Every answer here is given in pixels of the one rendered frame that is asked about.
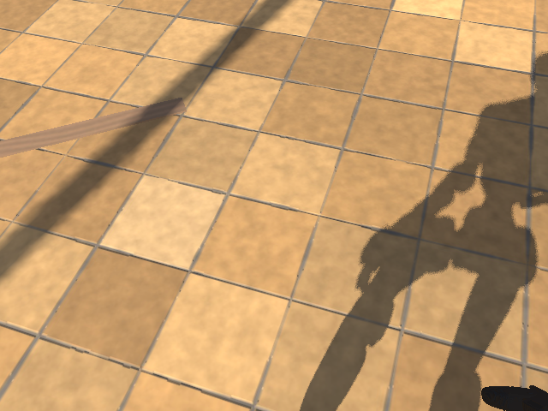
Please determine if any right robot hand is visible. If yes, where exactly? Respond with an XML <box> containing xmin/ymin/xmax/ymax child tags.
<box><xmin>481</xmin><ymin>385</ymin><xmax>548</xmax><ymax>411</ymax></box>

